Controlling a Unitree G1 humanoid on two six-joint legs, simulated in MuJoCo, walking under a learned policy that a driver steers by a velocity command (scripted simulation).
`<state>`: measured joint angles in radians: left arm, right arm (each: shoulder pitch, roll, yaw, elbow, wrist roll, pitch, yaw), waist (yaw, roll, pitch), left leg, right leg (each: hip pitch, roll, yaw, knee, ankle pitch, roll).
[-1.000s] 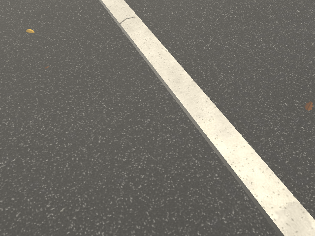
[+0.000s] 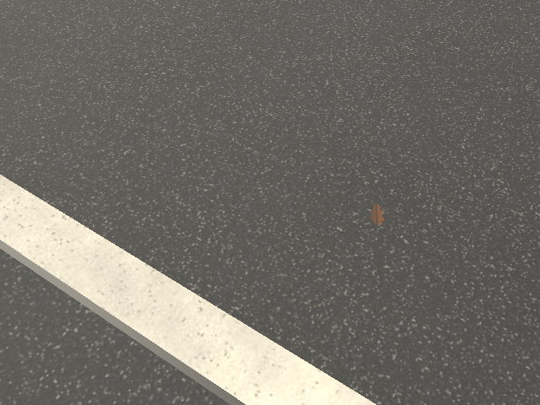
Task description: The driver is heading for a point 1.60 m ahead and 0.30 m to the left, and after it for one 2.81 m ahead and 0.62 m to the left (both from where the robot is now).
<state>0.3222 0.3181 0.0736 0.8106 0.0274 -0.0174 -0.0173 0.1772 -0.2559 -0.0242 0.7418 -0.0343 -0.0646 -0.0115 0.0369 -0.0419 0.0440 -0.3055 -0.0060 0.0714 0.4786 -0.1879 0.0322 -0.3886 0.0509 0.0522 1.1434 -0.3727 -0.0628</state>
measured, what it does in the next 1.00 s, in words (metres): walks ahead: right foot, then left foot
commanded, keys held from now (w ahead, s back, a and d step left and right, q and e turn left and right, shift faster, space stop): e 0.26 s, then q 0.26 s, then w+q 0.48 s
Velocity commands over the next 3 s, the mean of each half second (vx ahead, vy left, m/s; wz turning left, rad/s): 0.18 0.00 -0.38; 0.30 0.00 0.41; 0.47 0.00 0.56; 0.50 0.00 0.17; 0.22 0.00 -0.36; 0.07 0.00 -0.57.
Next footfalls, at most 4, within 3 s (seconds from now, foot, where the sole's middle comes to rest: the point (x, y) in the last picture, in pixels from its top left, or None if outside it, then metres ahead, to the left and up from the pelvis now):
0.32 right None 0.24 -0.12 -0.77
0.78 left None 0.16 0.07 -0.77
1.20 right None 0.47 -0.08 -0.77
1.70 left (182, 325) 0.66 0.26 -0.77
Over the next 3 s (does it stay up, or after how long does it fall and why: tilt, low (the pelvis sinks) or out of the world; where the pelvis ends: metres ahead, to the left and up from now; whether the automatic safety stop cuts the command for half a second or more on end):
stays up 0.94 0.30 -0.10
